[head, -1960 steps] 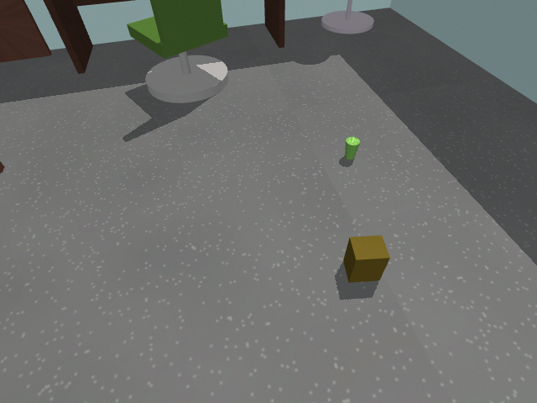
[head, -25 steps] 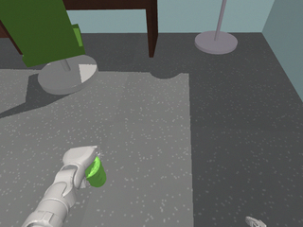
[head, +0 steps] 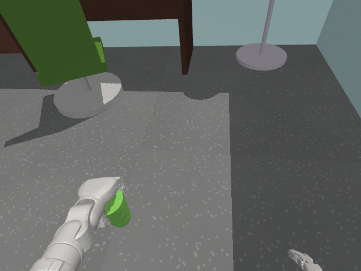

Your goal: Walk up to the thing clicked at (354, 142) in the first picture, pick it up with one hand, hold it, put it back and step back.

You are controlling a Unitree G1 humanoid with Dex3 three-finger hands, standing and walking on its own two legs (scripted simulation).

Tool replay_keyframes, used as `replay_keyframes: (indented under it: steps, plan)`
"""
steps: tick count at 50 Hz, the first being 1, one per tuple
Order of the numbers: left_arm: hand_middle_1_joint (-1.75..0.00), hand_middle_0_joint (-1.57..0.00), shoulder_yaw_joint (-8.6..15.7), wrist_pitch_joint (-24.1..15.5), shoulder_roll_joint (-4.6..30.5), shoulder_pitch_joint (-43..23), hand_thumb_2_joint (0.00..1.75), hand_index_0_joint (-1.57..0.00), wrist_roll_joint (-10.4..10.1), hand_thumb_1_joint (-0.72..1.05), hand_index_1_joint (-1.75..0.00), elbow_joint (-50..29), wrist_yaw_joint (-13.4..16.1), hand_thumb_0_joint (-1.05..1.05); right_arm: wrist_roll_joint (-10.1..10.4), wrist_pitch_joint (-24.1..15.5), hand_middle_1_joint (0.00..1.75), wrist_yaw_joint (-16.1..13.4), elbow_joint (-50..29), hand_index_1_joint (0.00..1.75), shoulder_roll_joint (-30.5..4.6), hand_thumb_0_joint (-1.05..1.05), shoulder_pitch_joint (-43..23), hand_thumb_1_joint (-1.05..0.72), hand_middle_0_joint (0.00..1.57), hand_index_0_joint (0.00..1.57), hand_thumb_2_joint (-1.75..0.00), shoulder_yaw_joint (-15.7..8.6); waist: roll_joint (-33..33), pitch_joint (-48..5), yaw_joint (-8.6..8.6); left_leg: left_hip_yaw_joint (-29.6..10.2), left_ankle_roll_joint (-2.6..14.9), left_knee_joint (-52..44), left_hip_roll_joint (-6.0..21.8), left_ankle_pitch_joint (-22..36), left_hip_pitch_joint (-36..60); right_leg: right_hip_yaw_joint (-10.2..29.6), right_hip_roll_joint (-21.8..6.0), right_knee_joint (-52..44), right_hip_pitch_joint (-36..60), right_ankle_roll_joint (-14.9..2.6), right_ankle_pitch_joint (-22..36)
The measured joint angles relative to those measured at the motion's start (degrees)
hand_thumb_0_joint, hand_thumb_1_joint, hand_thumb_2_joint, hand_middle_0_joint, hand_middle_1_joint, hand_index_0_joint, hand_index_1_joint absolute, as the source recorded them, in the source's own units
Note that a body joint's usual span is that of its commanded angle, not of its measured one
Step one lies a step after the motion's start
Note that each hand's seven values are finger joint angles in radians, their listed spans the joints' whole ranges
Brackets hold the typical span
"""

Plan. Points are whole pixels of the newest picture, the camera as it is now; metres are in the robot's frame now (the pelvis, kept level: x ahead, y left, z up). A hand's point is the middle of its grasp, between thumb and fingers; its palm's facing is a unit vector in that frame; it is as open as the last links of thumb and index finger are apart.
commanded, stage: hold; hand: left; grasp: from above
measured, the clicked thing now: (115, 210) +0.31 +0.21 -0.09
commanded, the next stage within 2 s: crouch in 0.92 s
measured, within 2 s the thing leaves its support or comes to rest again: neither
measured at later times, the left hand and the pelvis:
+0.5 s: hand (99, 208) +0.29 +0.23 -0.03, palm faces -0.46 -0.06 -0.89, open 10.2 cm; pelvis -0.01 +0.00 +0.00, yaw +0 degrees
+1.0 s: hand (100, 209) +0.29 +0.23 -0.03, palm faces -0.46 -0.05 -0.89, open 10.2 cm; pelvis +0.00 +0.00 +0.01, yaw +0 degrees
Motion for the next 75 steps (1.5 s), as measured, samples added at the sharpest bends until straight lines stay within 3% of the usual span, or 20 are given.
replay_keyframes:
  steps: [28, 40, 54, 62, 69, 75]
  plan:
    - [-1.07, -0.67, 0.7, -1.2, 1.3, 1.2, 0.82, -0.48, -0.4, -0.08, -1.00, -3.0, -3.6, 0.00, 0.3, 0.1, 0.30, -0.6, -1.1, 0.30, 0.2, 0.01, -0.8, -0.91, 0.20, 0.20, -0.90, 0.7, 0.0, 1.4, 0.50, 0.3, 0.19, -3.7, -0.2, 2.1, 3.7, 0.2, -0.1, -3.5, 3.5, 0.12, 2.1]
    - [-1.09, -0.65, 0.2, -0.8, 0.5, 0.4, 0.83, -0.47, 0.2, -0.07, -1.01, -1.9, -1.1, 0.00, 0.1, 0.0, 0.30, -0.5, 0.3, 0.30, 0.3, 0.01, -0.8, -0.92, 0.20, 0.20, -0.90, 0.5, 0.0, 1.4, 0.84, 0.2, 0.29, -3.8, -0.4, 2.2, 3.7, 0.1, -0.3, -4.0, 3.7, 0.25, 2.3]
    - [-1.12, -0.64, 0.6, -1.4, 0.6, 0.4, 0.83, -0.46, 0.2, -0.07, -1.02, -1.4, -1.4, 0.00, 0.0, -0.1, 0.30, -0.5, 0.0, 0.30, 0.3, 0.01, -0.6, -0.91, 0.20, 0.21, -0.90, 0.4, 0.0, 1.7, 0.51, 0.2, 0.29, -4.0, -0.3, 2.2, 3.7, 0.1, -0.2, -4.2, 3.8, 0.25, 2.3]
    - [-1.15, -0.62, 1.1, -2.7, 0.4, -0.2, 0.85, -0.45, 1.8, -0.07, -1.04, 2.0, 1.4, 0.00, -0.2, -0.1, 0.30, -0.3, 0.3, 0.30, 0.4, 0.01, -0.9, -0.91, 0.20, 0.21, -0.90, 0.2, -0.7, 1.7, -0.08, -0.1, 0.28, -2.9, -0.4, 1.8, 1.9, -0.2, -0.3, -3.1, 2.1, 0.24, 1.8]
    - [-1.15, -0.61, 1.6, -4.7, -0.1, -3.6, 0.85, -0.45, 5.0, -0.07, -1.03, 11.6, 8.5, 0.00, -1.5, -0.3, 0.30, 0.8, 1.2, 0.30, 0.4, 0.01, -0.8, -0.91, 0.20, 0.21, -0.90, -0.5, -2.0, 0.9, -1.26, -0.9, 0.21, 3.3, -0.3, -0.3, -5.8, -0.6, -0.3, 2.5, -5.1, 0.18, -0.2]
    - [-1.16, -0.61, 3.0, -5.9, 0.0, -10.3, 0.85, -0.45, 8.6, -0.07, -1.03, 21.5, 15.4, 0.00, -3.1, -1.4, 0.30, 2.0, 1.9, 0.30, -0.5, 0.00, 0.9, -0.91, 0.20, 0.21, -0.90, -1.6, -2.7, -2.2, -2.88, -2.0, 0.00, 17.5, 0.2, -5.5, -21.7, -1.0, 0.1, 15.5, -20.1, 0.33, -4.9]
